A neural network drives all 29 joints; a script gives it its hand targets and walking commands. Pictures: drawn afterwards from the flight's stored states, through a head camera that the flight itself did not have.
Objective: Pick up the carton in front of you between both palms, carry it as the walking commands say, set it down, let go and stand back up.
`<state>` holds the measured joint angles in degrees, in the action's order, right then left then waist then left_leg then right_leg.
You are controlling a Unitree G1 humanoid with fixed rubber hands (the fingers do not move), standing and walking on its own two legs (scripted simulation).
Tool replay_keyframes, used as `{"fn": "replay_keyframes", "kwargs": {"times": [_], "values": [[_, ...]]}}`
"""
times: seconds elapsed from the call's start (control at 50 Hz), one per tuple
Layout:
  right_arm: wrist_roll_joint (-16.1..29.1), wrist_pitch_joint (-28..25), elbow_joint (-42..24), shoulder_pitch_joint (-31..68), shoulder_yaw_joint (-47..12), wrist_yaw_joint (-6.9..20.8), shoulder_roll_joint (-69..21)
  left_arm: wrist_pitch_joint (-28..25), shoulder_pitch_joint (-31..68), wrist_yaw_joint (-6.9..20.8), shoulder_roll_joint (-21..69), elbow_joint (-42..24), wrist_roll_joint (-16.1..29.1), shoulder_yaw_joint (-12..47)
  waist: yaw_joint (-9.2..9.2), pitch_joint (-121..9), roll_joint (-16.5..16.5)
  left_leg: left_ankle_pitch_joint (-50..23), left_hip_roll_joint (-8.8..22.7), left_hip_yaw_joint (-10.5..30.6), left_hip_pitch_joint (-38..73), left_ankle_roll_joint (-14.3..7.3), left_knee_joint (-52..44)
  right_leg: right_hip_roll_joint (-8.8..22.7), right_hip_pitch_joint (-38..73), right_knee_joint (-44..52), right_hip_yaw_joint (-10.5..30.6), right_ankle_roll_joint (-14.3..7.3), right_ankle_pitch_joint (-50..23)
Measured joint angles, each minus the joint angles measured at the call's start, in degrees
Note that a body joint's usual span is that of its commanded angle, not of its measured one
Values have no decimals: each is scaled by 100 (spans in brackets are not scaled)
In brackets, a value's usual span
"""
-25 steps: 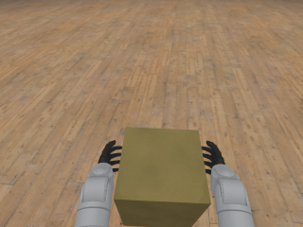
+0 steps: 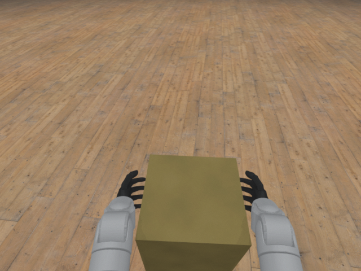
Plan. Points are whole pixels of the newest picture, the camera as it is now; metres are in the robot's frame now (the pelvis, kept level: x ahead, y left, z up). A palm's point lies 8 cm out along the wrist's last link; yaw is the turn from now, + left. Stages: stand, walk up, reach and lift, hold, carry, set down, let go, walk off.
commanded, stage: carry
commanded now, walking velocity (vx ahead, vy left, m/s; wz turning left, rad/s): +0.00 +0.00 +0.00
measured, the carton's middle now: (189, 218) +0.30 +0.00 -0.04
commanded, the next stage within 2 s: hold in 0.34 s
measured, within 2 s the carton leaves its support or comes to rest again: neither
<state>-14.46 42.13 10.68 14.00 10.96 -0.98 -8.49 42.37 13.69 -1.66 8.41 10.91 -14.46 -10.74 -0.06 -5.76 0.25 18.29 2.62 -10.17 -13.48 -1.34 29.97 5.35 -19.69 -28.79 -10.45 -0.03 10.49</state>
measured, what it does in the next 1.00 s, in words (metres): stands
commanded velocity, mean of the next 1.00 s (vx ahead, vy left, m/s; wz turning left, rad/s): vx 0.00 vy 0.00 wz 0.00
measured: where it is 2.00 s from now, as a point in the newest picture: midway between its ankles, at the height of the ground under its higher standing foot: outside the picture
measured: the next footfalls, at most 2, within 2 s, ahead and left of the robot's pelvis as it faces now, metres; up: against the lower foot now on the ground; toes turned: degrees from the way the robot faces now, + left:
none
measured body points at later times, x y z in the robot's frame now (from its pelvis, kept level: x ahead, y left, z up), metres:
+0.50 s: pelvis -0.01 +0.00 +0.01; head -0.03 +0.00 +0.46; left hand +0.28 +0.17 +0.04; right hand +0.30 -0.14 +0.04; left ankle -0.03 +0.10 -0.73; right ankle +0.05 -0.14 -0.73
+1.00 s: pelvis -0.02 -0.04 +0.01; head -0.07 -0.06 +0.45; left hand +0.26 +0.15 +0.05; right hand +0.31 -0.15 +0.05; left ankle -0.03 +0.10 -0.73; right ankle +0.05 -0.14 -0.73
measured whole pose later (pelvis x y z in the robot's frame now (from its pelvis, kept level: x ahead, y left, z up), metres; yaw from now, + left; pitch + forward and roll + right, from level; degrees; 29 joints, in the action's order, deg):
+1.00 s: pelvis -0.02 -0.04 +0.01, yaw +9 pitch -8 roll +0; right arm -18.8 41.5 17.4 18.9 15.9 0.7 -9.8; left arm 40.3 18.7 0.9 9.7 19.9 -18.7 -16.5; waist 0.5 1.3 1.6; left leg 12.5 -0.2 4.8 -2.5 0.7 23.2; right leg -1.2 -5.5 -22.3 0.4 -0.9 8.6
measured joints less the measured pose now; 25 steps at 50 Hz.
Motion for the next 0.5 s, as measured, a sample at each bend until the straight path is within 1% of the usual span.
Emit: {"fn": "replay_keyframes", "kwargs": {"times": [0.34,0.36,0.38,0.4,0.44,0.46,0.5], "values": [[5,-4,-3,1,4,0,0,3,-3,-2,-1,-10,-3,6,2,10,-1,-9,-36,-16,-37,-52,24,42,-20,16,23,49,-49],[-4,-10,-35,0,12,-2,-3,-23,15,3,7,3,1,-2,10,155,13,-146,-59,45,103,-62,-50,-23,136,102,144,25,-161],[-17,-13,-104,-27,7,1,1,-63,17,17,8,8,-12,24,33,332,59,-291,-119,264,294,-67,-165,-143,363,239,356,21,-155],[-31,-25,-156,-72,-24,2,11,-102,-1,36,3,14,-32,52,24,473,83,-268,-147,358,472,-65,-267,-193,554,370,435,34,-174],[-53,-41,-196,-146,-64,6,29,-136,-2,63,4,61,-54,67,76,651,61,-274,-224,497,727,-60,-471,-295,866,605,825,75,-327],[-55,-53,-192,-164,-55,13,33,-151,5,72,5,95,-68,74,98,708,42,-317,-273,580,819,-62,-567,-318,980,669,985,101,-253],[-53,-70,-143,-144,-30,17,28,-169,23,81,7,143,-89,55,79,795,20,-414,-332,700,956,-56,-703,-346,1126,750,1168,207,-263]]}}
